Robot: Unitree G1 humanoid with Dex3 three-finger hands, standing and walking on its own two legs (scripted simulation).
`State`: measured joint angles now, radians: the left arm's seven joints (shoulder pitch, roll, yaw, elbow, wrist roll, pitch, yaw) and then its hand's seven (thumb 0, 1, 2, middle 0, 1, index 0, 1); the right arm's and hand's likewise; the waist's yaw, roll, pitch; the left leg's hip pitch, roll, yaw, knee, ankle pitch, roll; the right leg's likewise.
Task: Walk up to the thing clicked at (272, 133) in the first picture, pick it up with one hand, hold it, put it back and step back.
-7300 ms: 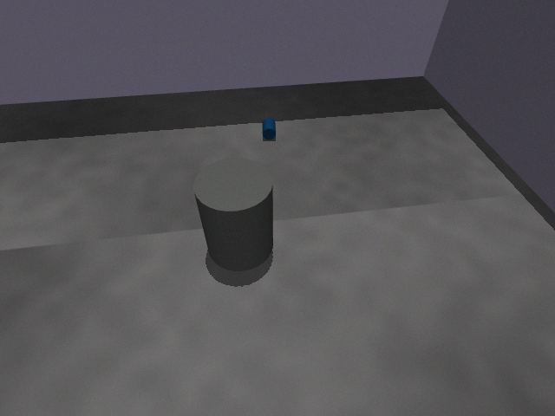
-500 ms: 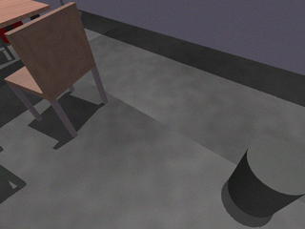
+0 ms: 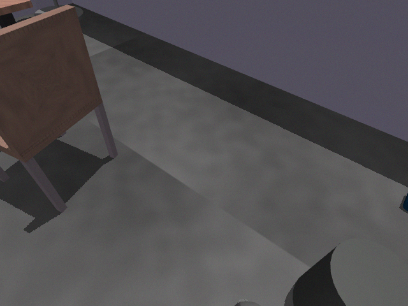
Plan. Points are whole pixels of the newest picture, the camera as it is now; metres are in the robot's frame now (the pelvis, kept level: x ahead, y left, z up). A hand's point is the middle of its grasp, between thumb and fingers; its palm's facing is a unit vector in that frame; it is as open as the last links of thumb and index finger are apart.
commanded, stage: walk up
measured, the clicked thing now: out of the picture +0.84 -1.30 -0.73
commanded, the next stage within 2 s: none
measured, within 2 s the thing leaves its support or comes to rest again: neither
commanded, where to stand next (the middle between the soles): +0.42 -0.02 m, yaw +1 degrees
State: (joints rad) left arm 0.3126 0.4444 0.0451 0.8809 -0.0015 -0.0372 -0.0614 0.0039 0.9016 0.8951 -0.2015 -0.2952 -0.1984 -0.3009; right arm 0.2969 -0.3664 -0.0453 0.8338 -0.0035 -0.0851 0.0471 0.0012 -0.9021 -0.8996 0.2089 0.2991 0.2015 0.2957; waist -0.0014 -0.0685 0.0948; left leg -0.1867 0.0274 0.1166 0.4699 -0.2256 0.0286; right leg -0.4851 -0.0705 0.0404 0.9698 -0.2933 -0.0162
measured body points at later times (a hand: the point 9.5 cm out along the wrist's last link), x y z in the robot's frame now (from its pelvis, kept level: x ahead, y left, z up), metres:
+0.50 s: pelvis +0.17 -0.07 +0.00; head +0.19 -0.10 +0.45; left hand +0.21 +0.25 -0.09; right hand +0.25 -0.39 -0.13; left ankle +0.24 +0.10 -0.68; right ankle +0.19 -0.16 -0.74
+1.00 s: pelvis +0.32 -0.01 +0.00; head +0.34 +0.00 +0.45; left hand +0.36 +0.31 -0.13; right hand +0.42 -0.32 -0.10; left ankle +0.34 +0.10 -0.74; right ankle +0.40 -0.17 -0.69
